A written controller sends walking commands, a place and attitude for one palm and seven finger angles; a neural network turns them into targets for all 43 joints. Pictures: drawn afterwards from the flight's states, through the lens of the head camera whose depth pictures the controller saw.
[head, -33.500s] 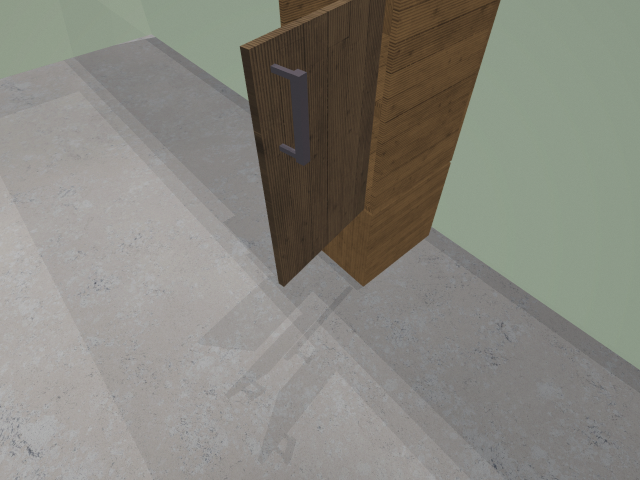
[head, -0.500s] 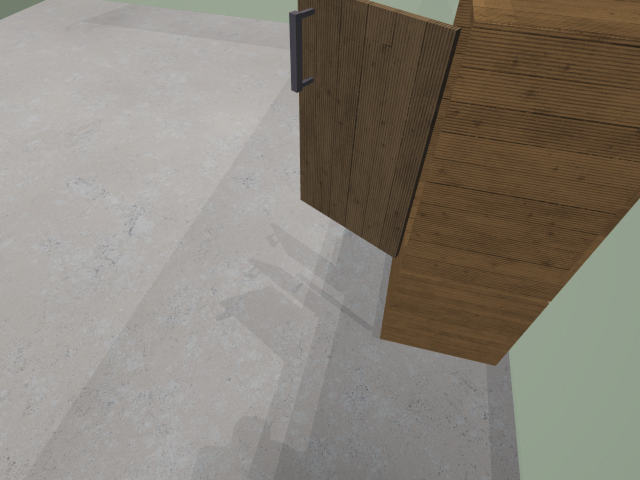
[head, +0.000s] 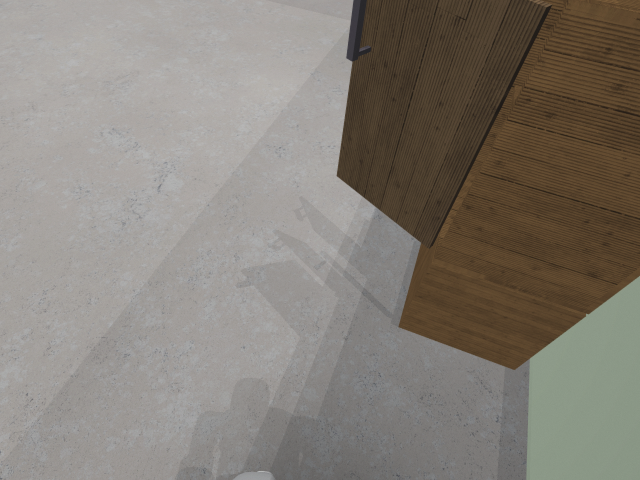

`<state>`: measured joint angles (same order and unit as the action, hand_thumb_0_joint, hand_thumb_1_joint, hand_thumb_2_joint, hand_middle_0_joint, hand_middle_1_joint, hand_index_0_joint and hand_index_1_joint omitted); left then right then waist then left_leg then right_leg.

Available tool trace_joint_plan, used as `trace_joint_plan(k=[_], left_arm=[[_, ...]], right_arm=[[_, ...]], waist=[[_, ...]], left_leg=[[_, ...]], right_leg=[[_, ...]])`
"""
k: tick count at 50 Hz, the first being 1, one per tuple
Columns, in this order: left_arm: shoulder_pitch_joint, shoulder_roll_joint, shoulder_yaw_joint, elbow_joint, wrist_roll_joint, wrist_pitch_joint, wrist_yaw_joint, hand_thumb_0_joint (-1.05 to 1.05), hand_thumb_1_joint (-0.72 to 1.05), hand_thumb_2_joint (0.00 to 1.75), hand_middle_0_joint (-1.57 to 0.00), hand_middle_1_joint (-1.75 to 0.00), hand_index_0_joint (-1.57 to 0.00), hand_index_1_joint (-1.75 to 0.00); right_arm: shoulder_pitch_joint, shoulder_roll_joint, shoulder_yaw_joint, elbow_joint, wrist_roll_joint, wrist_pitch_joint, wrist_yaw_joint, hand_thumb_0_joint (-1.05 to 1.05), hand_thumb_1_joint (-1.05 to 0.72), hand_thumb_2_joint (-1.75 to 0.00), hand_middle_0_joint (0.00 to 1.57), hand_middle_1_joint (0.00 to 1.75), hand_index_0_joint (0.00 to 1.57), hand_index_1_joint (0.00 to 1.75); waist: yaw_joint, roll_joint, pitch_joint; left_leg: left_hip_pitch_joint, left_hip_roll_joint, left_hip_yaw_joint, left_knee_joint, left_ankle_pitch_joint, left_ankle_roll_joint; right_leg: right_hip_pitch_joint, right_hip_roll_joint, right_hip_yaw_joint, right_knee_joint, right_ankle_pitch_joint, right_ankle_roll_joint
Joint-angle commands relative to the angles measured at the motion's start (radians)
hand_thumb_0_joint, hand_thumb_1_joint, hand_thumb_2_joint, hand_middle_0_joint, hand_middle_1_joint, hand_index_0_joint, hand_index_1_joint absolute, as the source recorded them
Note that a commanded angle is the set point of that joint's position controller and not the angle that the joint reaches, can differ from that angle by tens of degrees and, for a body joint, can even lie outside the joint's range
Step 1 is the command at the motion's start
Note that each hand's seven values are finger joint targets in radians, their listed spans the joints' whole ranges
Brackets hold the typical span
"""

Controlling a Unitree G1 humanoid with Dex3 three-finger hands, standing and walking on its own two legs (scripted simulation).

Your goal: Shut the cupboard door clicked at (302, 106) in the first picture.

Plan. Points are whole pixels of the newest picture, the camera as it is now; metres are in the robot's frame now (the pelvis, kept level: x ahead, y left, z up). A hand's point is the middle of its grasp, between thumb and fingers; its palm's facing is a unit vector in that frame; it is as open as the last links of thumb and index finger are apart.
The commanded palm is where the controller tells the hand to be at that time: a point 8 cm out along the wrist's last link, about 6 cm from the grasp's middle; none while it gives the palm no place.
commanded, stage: walk to a spot facing it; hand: left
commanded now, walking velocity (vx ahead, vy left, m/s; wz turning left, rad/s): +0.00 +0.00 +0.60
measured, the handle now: (364, 16) +0.91 -0.05 +0.15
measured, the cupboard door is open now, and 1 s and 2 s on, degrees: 63 63 63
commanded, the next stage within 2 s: none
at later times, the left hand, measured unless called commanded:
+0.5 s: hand out of the picture +0.00 +0.18 -0.14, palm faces +0.30 -0.90 -0.31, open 7.4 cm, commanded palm none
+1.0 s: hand out of the picture -0.04 +0.18 -0.15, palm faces +0.65 -0.71 -0.28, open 7.4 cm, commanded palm none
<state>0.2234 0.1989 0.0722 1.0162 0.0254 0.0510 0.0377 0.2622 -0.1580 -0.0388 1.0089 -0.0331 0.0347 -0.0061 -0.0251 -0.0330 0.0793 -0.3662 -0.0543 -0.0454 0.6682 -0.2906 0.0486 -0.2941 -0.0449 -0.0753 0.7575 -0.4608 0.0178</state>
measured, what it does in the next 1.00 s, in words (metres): steps on the spot, turning left: right foot, then left foot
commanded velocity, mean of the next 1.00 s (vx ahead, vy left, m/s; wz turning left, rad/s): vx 0.10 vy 0.00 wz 0.60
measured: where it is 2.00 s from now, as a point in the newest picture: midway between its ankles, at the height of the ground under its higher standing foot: (201, 455)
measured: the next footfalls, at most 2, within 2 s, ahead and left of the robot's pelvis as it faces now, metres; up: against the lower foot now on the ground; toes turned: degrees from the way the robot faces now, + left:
right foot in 0.32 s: +0.02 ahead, -0.16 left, +0.00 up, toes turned +16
left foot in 0.64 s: -0.01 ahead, +0.11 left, +0.00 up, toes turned +29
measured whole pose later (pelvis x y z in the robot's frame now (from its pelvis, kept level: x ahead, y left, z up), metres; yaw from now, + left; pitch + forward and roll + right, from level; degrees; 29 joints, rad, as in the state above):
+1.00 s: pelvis +0.05 -0.03 +0.00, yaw +40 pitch +0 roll +0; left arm 0.26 0.23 0.07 0.84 0.04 -0.02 0.00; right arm 0.20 -0.23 -0.06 0.90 -0.03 0.06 0.02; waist 0.01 0.02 0.05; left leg -0.48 -0.04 -0.11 1.04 -0.49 0.01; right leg -0.30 -0.05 -0.10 0.63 -0.34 -0.01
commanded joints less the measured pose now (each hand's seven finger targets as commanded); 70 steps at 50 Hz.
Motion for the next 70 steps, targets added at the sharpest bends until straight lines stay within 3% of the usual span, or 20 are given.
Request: trace_joint_plan(k=[1,13,15,16,22,28,30,32,37,44,45,46,48,53,60,64,65,66,67,70], left_arm=[[-0.046,0.104,0.026,-0.131,0.001,-0.030,-0.001,0.00,0.90,0.90,-0.20,-0.30,-0.20,-0.30],[0.090,0.154,0.033,-0.169,-0.009,-0.024,-0.004,0.00,0.90,0.90,-0.20,-0.30,-0.20,-0.30],[0.069,0.301,0.059,-0.195,0.017,-0.037,0.009,0.00,0.90,0.90,-0.20,-0.30,-0.20,-0.30],[-0.057,0.282,0.041,-0.226,0.008,-0.029,0.011,0.00,0.90,0.90,-0.20,-0.30,-0.20,-0.30],[-0.001,0.221,0.032,-0.199,0.008,-0.063,0.007,0.00,0.90,0.90,-0.20,-0.30,-0.20,-0.30],[0.089,0.259,0.047,-0.183,0.007,-0.051,0.001,0.00,0.90,0.90,-0.20,-0.30,-0.20,-0.30],[0.078,0.249,0.042,-0.194,-0.004,-0.048,-0.004,0.00,0.90,0.90,-0.20,-0.30,-0.20,-0.30],[0.034,0.142,0.010,-0.269,-0.007,-0.038,-0.007,0.00,0.90,0.90,-0.20,-0.30,-0.20,-0.30],[-0.031,0.133,0.025,-0.239,0.000,-0.019,-0.028,0.00,0.90,0.90,-0.20,-0.30,-0.20,-0.30],[0.124,0.124,0.026,-0.199,0.010,-0.052,-0.054,0.00,0.90,0.90,-0.20,-0.30,-0.20,-0.30],[0.213,0.161,0.038,-0.179,0.017,-0.064,-0.052,0.00,0.90,0.90,-0.20,-0.30,-0.20,-0.30],[0.283,0.241,0.057,-0.172,0.033,-0.075,-0.035,0.00,0.90,0.90,-0.20,-0.30,-0.20,-0.30],[0.186,0.265,0.055,-0.204,0.013,-0.086,-0.019,0.00,0.90,0.90,-0.20,-0.30,-0.20,-0.30],[0.078,0.147,0.031,-0.172,0.011,-0.124,-0.019,0.00,0.90,0.90,-0.20,-0.30,-0.20,-0.30],[0.222,0.161,0.035,-0.091,0.011,-0.123,-0.019,0.00,0.90,0.90,-0.20,-0.30,-0.20,-0.30],[0.163,0.212,0.045,-0.105,0.000,-0.117,-0.023,0.00,0.90,0.90,-0.20,-0.30,-0.20,-0.30],[0.153,0.187,0.041,-0.119,-0.003,-0.113,-0.031,0.00,0.90,0.90,-0.20,-0.30,-0.20,-0.30],[0.152,0.125,0.030,-0.174,-0.014,-0.107,-0.049,0.00,0.90,0.90,-0.20,-0.30,-0.20,-0.30],[0.009,0.131,0.019,-0.244,-0.009,-0.102,-0.044,0.00,0.90,0.90,-0.20,-0.30,-0.20,-0.30],[-0.002,0.103,0.028,-0.209,0.006,-0.092,-0.046,0.00,0.90,0.90,-0.20,-0.30,-0.20,-0.30]], right_arm=[[0.092,-0.232,-0.048,-0.067,-0.005,-0.018,-0.031,0.00,-0.90,-0.90,0.20,0.30,0.20,0.30],[-0.039,-0.241,-0.078,-0.161,0.005,0.016,-0.013,0.00,-0.90,-0.90,0.20,0.30,0.20,0.30],[-0.007,-0.144,-0.074,-0.183,0.016,0.015,-0.003,0.00,-0.90,-0.90,0.20,0.30,0.20,0.30],[-0.016,-0.181,-0.081,-0.183,0.000,0.013,0.004,0.00,-0.90,-0.90,0.20,0.30,0.20,0.30],[-0.113,-0.149,-0.048,-0.206,0.017,0.011,0.031,0.00,-0.90,-0.90,0.20,0.30,0.20,0.30],[-0.147,-0.149,-0.035,-0.218,0.024,0.005,0.033,0.00,-0.90,-0.90,0.20,0.30,0.20,0.30],[-0.032,-0.210,-0.049,-0.185,0.017,-0.005,0.033,0.00,-0.90,-0.90,0.20,0.30,0.20,0.30],[0.095,-0.370,-0.089,-0.162,0.013,-0.007,0.018,0.00,-0.90,-0.90,0.20,0.30,0.20,0.30],[-0.083,-0.284,-0.059,-0.206,-0.004,-0.011,-0.008,0.00,-0.90,-0.90,0.20,0.30,0.20,0.30],[-0.136,-0.280,-0.066,-0.222,0.000,-0.012,0.001,0.00,-0.90,-0.90,0.20,0.30,0.20,0.30],[-0.161,-0.248,-0.063,-0.232,0.007,-0.014,0.003,0.00,-0.90,-0.90,0.20,0.30,0.20,0.30],[-0.158,-0.158,-0.046,-0.254,0.020,-0.019,0.008,0.00,-0.90,-0.90,0.20,0.30,0.20,0.30],[-0.199,-0.185,-0.056,-0.282,-0.001,-0.024,0.021,0.00,-0.90,-0.90,0.20,0.30,0.20,0.30],[-0.150,-0.116,-0.047,-0.211,0.005,-0.021,0.056,0.00,-0.90,-0.90,0.20,0.30,0.20,0.30],[-0.271,-0.076,-0.023,-0.235,0.010,-0.041,0.071,0.00,-0.90,-0.90,0.20,0.30,0.20,0.30],[-0.060,-0.142,-0.040,-0.183,0.001,-0.058,0.056,0.00,-0.90,-0.90,0.20,0.30,0.20,0.30],[0.087,-0.220,-0.061,-0.146,-0.001,-0.060,0.046,0.00,-0.90,-0.90,0.20,0.30,0.20,0.30],[0.203,-0.370,-0.101,-0.126,-0.010,-0.065,0.031,0.00,-0.90,-0.90,0.20,0.30,0.20,0.30],[0.268,-0.403,-0.106,-0.100,0.007,-0.055,0.017,0.00,-0.90,-0.90,0.20,0.30,0.20,0.30],[0.040,-0.257,-0.060,-0.152,0.003,-0.072,-0.003,0.00,-0.90,-0.90,0.20,0.30,0.20,0.30]], waist=[[-0.014,0.179,-0.093],[0.057,0.188,-0.139],[0.055,-0.206,-0.100],[0.011,-0.123,-0.032],[0.023,-0.136,-0.051],[0.041,-0.207,-0.080],[-0.024,-0.074,-0.162],[-0.082,0.313,-0.258],[-0.016,0.217,-0.092],[0.059,0.176,-0.069],[0.107,0.063,-0.072],[0.147,-0.238,-0.083],[0.089,-0.206,0.004],[0.018,-0.093,-0.007],[0.086,-0.156,-0.017],[-0.036,-0.105,-0.130],[-0.107,0.018,-0.216],[-0.145,0.329,-0.303],[-0.177,0.193,-0.286],[-0.058,0.214,-0.074]], left_leg=[[0.158,0.311,-0.523,-0.373,0.225,0.154],[-0.054,0.092,-0.409,-0.318,0.008,0.023],[-0.314,-0.108,-0.086,0.174,-0.224,-0.106],[-0.285,-0.029,-0.073,0.405,-0.266,-0.086],[-0.224,0.064,0.060,0.343,-0.170,-0.108],[-0.024,0.026,0.153,0.013,-0.091,-0.079],[0.259,0.057,0.101,-0.205,0.198,-0.051],[0.446,0.480,-0.389,-0.244,0.811,0.205],[0.139,0.279,-0.263,-0.332,0.053,0.111],[-0.101,0.176,-0.287,-0.274,-0.358,0.082],[-0.248,0.096,-0.220,-0.129,-0.387,0.045],[-0.468,-0.031,-0.061,0.202,-0.386,-0.019],[-0.487,0.043,-0.089,0.615,-0.239,-0.040],[-0.362,0.114,0.024,0.514,0.011,-0.068],[-0.285,0.096,0.157,0.094,-0.009,-0.031],[0.147,-0.007,0.240,-0.089,0.028,0.022],[0.423,0.063,0.120,-0.152,0.043,0.053],[0.671,0.398,-0.424,-0.231,0.104,0.202],[0.644,0.490,-0.566,-0.332,0.134,0.265],[0.197,0.376,-0.360,-0.420,-0.248,0.165]], right_leg=[[-0.231,0.010,0.130,0.342,-0.037,0.010],[0.228,0.094,0.077,-0.343,0.142,0.012],[0.281,-0.368,0.560,-0.609,-0.071,-0.157],[0.099,-0.436,0.487,-0.577,0.029,-0.201],[0.245,-0.263,0.121,-0.311,0.829,-0.148],[0.257,-0.266,0.049,-0.209,0.930,-0.097],[0.117,-0.225,-0.029,0.018,0.774,-0.023],[-0.250,-0.051,-0.006,0.383,-0.243,0.050],[-0.222,-0.049,0.062,0.298,-0.020,0.048],[0.128,0.062,-0.035,-0.151,0.100,0.041],[0.292,0.018,0.034,-0.293,0.034,0.029],[0.420,-0.256,0.387,-0.513,-0.261,-0.054],[0.171,-0.465,0.722,-0.684,-0.462,-0.182],[0.183,-0.287,0.090,-0.551,0.212,-0.108],[0.387,-0.312,-0.098,-0.435,0.656,-0.091],[0.254,-0.299,-0.207,-0.132,0.837,-0.055],[0.069,-0.261,-0.216,0.127,0.630,-0.019],[-0.324,-0.087,-0.182,0.476,-0.084,0.040],[-0.444,-0.066,-0.011,0.585,-0.146,0.016],[-0.386,-0.140,0.078,0.525,0.035,0.007]])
